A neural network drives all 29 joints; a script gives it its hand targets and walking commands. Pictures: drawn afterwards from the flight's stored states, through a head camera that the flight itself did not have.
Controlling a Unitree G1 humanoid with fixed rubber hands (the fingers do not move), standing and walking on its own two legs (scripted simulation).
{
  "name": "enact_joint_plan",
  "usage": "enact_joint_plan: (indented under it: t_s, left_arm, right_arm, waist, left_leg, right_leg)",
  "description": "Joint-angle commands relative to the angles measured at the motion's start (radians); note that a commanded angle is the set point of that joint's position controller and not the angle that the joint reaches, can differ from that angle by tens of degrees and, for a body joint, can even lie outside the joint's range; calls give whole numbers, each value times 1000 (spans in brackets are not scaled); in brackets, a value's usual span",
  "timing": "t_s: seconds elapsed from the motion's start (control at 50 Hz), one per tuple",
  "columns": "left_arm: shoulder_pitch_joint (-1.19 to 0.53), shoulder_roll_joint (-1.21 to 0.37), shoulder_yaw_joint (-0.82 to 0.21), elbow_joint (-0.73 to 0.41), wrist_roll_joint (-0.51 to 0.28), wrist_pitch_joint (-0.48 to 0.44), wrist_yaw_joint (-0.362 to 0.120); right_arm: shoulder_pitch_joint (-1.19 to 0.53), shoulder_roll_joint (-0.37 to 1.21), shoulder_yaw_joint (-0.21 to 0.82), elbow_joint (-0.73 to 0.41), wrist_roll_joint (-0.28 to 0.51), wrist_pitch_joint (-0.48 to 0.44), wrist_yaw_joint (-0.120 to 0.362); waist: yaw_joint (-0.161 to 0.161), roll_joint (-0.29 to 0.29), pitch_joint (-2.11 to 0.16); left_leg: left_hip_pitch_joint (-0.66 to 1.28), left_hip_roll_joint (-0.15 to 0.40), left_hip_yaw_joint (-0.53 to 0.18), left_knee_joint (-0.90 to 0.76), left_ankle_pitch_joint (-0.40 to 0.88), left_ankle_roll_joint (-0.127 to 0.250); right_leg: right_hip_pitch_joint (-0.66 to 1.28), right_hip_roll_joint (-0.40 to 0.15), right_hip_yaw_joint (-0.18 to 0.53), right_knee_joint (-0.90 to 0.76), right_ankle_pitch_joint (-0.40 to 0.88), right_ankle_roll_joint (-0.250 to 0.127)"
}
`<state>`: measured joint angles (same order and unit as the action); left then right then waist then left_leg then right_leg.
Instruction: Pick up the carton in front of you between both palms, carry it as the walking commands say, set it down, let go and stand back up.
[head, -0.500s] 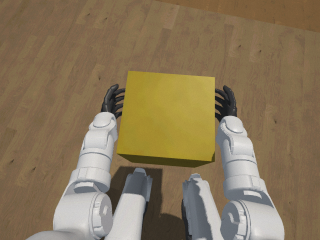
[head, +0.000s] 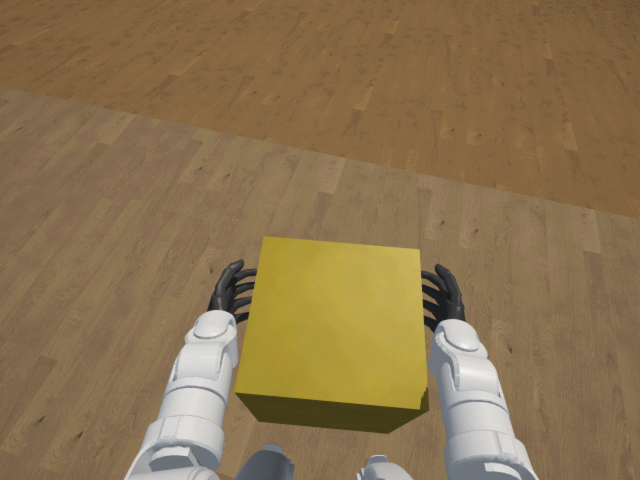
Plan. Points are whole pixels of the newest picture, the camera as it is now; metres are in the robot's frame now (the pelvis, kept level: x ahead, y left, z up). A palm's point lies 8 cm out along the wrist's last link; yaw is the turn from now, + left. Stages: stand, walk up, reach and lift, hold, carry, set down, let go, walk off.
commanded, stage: reach and lift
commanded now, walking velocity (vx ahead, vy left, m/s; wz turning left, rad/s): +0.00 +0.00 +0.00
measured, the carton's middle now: (331, 343) +0.32 +0.01 -0.10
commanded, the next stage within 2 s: hold in 1.34 s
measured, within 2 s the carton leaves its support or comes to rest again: neither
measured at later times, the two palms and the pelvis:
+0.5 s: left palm (206, 293) +0.30 +0.15 +0.08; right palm (486, 306) +0.30 -0.15 +0.08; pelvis +0.00 +0.01 +0.05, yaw +0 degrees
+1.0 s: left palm (202, 284) +0.30 +0.16 +0.09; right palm (484, 297) +0.31 -0.14 +0.09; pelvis +0.01 +0.01 +0.06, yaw -1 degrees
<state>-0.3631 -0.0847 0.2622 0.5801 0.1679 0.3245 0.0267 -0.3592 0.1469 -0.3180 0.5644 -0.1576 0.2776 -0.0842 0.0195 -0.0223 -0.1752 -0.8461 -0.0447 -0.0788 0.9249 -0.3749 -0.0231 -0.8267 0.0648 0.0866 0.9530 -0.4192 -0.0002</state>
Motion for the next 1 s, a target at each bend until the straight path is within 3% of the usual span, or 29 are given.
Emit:
enact_joint_plan:
  t_s: [0.0,0.04,0.08,0.1,0.12,0.14,0.16,0.3,0.34,0.4,0.42,0.48,0.56,0.6,0.72,0.76,0.78,0.82,0.84,0.86,0.9,0.98]
  left_arm:
    - [-510,-1020,-591,-69,-132,7,-218]
    - [-479,-1020,-594,-93,-135,29,-221]
    - [-468,-1021,-610,-149,-145,54,-223]
    - [-424,-1032,-598,-132,-140,80,-224]
    - [-446,-1015,-600,-153,-137,93,-228]
    - [-425,-1022,-583,-143,-127,115,-230]
    - [-450,-1006,-586,-152,-131,132,-236]
    - [-491,-1000,-549,-196,-119,221,-257]
    - [-495,-995,-509,-170,-99,244,-259]
    - [-552,-1018,-488,-141,-94,255,-265]
    - [-548,-1024,-469,-133,-88,254,-269]
    - [-559,-1020,-458,-138,-85,250,-272]
    - [-590,-1041,-472,-166,-85,242,-270]
    - [-611,-1037,-499,-209,-92,241,-269]
    - [-497,-1046,-536,-251,-112,270,-258]
    - [-467,-1033,-527,-246,-100,282,-254]
    - [-447,-1017,-514,-244,-91,284,-252]
    - [-442,-1036,-527,-244,-104,289,-252]
    - [-440,-1024,-517,-247,-105,288,-254]
    - [-449,-1028,-524,-263,-105,289,-254]
    - [-430,-1037,-526,-273,-108,292,-251]
    - [-415,-1019,-558,-325,-127,296,-247]
  right_arm:
    - [-423,1020,594,36,89,54,238]
    - [-392,1034,613,28,102,79,246]
    - [-365,1051,621,-9,106,108,256]
    - [-352,1031,618,-29,110,127,261]
    - [-356,1047,620,-35,112,144,263]
    - [-356,1028,619,-47,113,160,270]
    - [-365,1023,603,-47,103,180,273]
    - [-383,1021,562,-55,83,275,303]
    - [-418,1001,530,-42,65,291,314]
    - [-472,1000,515,-21,53,298,332]
    - [-495,997,514,-34,57,295,337]
    - [-492,996,495,-21,46,298,344]
    - [-511,998,503,-33,61,286,349]
    - [-528,1015,515,-59,61,289,350]
    - [-428,962,547,-125,59,306,340]
    - [-390,949,531,-116,58,314,340]
    - [-401,935,526,-124,54,318,340]
    - [-390,926,530,-137,55,325,339]
    - [-385,935,535,-148,56,326,341]
    - [-380,943,533,-151,54,326,342]
    - [-399,943,563,-189,75,325,341]
    - [-366,949,578,-204,94,336,340]
  waist:
    - [-12,0,-374]
    - [4,14,-340]
    - [0,15,-338]
    - [11,29,-306]
    - [3,22,-275]
    - [19,46,-239]
    - [-7,12,-202]
    - [-5,14,-55]
    - [-3,0,5]
    - [-15,18,20]
    - [-1,5,15]
    - [-13,7,-16]
    - [3,32,-59]
    - [1,10,-86]
    - [-21,23,-101]
    - [-21,40,-76]
    - [-6,34,-47]
    - [-18,24,-27]
    - [-9,18,-32]
    - [-22,31,-32]
    - [-3,33,-62]
    - [-10,28,-79]
  left_leg:
    - [467,-61,-22,-196,323,32]
    - [522,-59,-20,-233,348,35]
    - [595,-50,-36,-273,417,37]
    - [602,-51,-26,-310,399,31]
    - [633,-48,-28,-325,384,37]
    - [656,-46,-24,-357,377,36]
    - [661,-39,-23,-376,353,38]
    - [717,-31,-2,-474,238,43]
    - [732,-29,3,-490,165,44]
    - [745,-28,5,-508,123,37]
    - [744,-26,7,-514,136,39]
    - [773,-24,13,-519,164,39]
    - [768,-29,22,-515,176,31]
    - [811,-21,13,-520,223,36]
    - [858,-21,-2,-541,348,21]
    - [864,-25,3,-548,334,16]
    - [857,-21,3,-557,335,16]
    - [864,-22,-1,-558,330,13]
    - [861,-20,-1,-564,315,20]
    - [851,-25,2,-563,332,15]
    - [877,-23,-3,-555,395,15]
    - [913,-23,-3,-561,430,16]
  right_leg:
    - [321,39,24,-240,356,14]
    - [362,36,31,-280,384,15]
    - [427,32,35,-316,452,15]
    - [479,30,32,-348,431,13]
    - [488,26,37,-369,426,16]
    - [505,19,35,-402,407,14]
    - [530,20,32,-422,383,13]
    - [608,0,29,-536,251,6]
    - [573,-5,19,-558,152,-2]
    - [578,-4,18,-566,132,-9]
    - [583,0,11,-568,134,-6]
    - [588,9,3,-568,164,1]
    - [649,6,10,-568,186,-5]
    - [630,18,6,-564,218,0]
    - [662,29,2,-577,320,-5]
    - [670,22,9,-591,307,-8]
    - [672,24,2,-591,308,-5]
    - [668,25,-1,-602,284,-8]
    - [673,28,-2,-601,278,-5]
    - [687,26,4,-599,309,-8]
    - [705,24,7,-594,361,-4]
    - [703,33,6,-594,394,4]
